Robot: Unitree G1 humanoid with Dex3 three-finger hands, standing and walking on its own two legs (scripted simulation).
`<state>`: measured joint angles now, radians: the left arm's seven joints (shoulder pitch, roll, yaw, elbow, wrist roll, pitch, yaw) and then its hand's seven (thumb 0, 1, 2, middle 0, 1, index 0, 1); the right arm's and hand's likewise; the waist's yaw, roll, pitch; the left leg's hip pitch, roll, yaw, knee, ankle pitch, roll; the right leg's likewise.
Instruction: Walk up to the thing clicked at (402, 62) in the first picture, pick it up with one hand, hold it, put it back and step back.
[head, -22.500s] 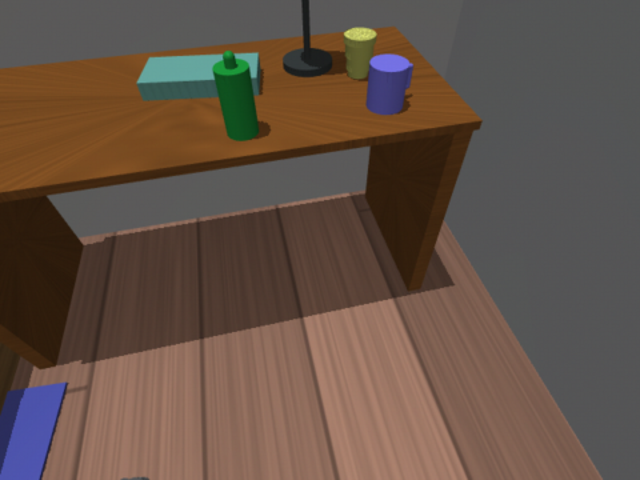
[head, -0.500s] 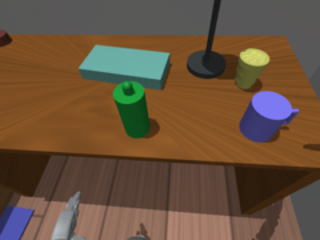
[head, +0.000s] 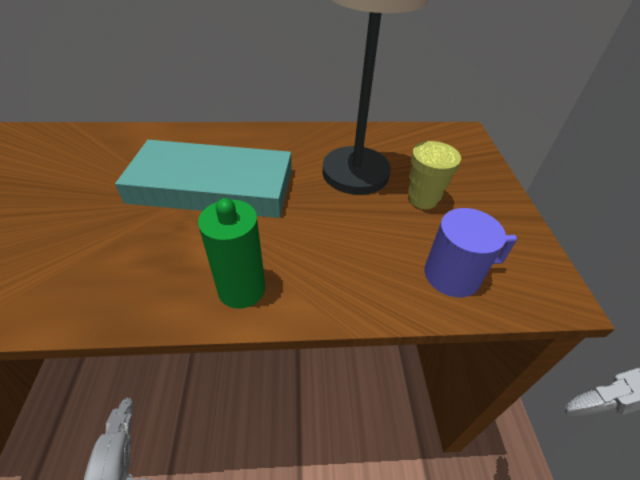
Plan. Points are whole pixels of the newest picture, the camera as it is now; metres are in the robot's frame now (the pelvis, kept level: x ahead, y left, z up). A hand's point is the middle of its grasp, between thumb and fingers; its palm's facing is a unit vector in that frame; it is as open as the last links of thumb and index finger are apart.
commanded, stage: sink last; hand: right
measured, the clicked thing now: (472, 252) +0.43 -0.22 +0.04
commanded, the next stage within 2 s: home in 0.44 s
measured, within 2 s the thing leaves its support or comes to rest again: neither
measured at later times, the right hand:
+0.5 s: hand out of the picture +0.15 -0.28 +0.14, palm faces +0.46 +0.78 -0.43, open 17.6 cm
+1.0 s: hand out of the picture +0.13 -0.20 -0.03, palm faces +0.18 +0.95 -0.26, open 17.5 cm
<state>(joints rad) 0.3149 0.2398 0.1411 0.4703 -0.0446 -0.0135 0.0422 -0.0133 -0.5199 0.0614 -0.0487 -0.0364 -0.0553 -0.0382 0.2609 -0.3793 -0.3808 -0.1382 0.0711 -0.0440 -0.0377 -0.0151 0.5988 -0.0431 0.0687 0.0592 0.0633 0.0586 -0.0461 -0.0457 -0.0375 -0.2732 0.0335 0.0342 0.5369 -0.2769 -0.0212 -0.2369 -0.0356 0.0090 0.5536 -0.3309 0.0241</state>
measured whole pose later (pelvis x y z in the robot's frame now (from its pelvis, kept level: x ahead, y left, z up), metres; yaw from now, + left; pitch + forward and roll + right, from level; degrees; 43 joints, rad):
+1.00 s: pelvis -0.03 +0.01 +0.01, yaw -1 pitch -3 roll +0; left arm 0.18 0.18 0.04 0.66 0.00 -0.16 0.06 0.00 0.55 0.75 -0.18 -0.25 -0.19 -0.25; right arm 0.43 -0.20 -0.10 0.24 0.01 -0.21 -0.03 -0.01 0.55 -0.06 0.06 0.05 0.06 0.05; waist -0.02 -0.01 0.07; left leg -0.19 0.04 0.05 0.44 -0.19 -0.01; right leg -0.15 -0.02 0.02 0.43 -0.22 0.03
